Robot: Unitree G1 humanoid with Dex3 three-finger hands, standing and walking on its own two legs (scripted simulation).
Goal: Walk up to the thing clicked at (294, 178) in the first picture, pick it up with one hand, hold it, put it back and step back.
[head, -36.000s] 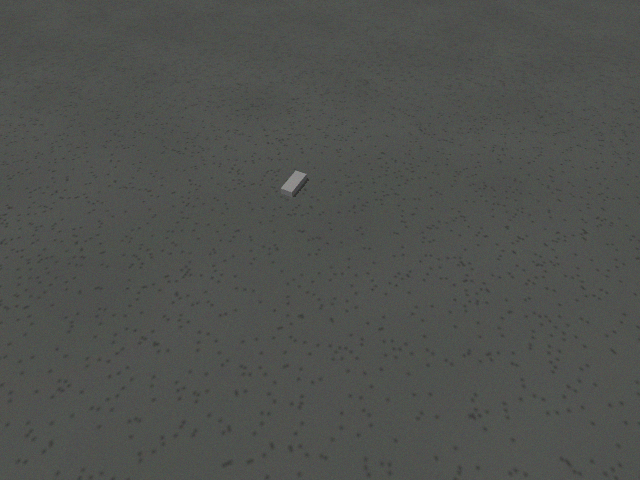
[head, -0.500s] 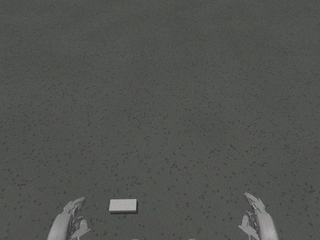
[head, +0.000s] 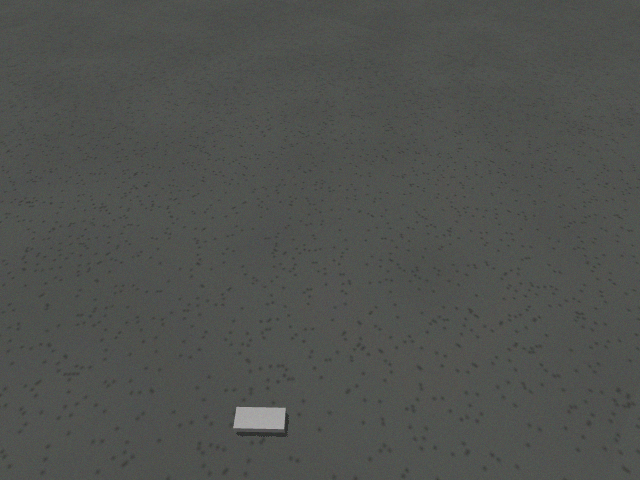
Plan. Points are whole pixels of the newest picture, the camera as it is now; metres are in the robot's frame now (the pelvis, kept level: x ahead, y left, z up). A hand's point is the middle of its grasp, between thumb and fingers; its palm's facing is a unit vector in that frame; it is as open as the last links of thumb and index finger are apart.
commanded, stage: stand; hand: left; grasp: from above
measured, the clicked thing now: (260, 419) +0.43 +0.20 -0.76
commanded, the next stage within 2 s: step back in 2.00 s
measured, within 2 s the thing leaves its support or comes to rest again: neither
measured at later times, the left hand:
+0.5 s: hand out of the picture +0.03 +0.23 -0.16, palm faces +0.03 -0.94 -0.33, open 7.4 cm
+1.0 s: hand out of the picture +0.08 +0.20 -0.16, palm faces +0.00 -0.96 -0.28, open 7.4 cm
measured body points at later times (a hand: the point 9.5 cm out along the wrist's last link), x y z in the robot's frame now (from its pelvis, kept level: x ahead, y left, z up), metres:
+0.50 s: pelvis -0.01 -0.01 +0.01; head -0.01 -0.02 +0.46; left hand +0.02 +0.28 -0.13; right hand +0.04 -0.30 -0.14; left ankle +0.01 +0.10 -0.74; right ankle +0.02 -0.13 -0.74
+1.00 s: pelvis +0.02 -0.02 +0.01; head +0.03 -0.03 +0.46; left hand +0.08 +0.25 -0.14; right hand +0.07 -0.29 -0.14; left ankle +0.01 +0.10 -0.74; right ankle +0.02 -0.13 -0.74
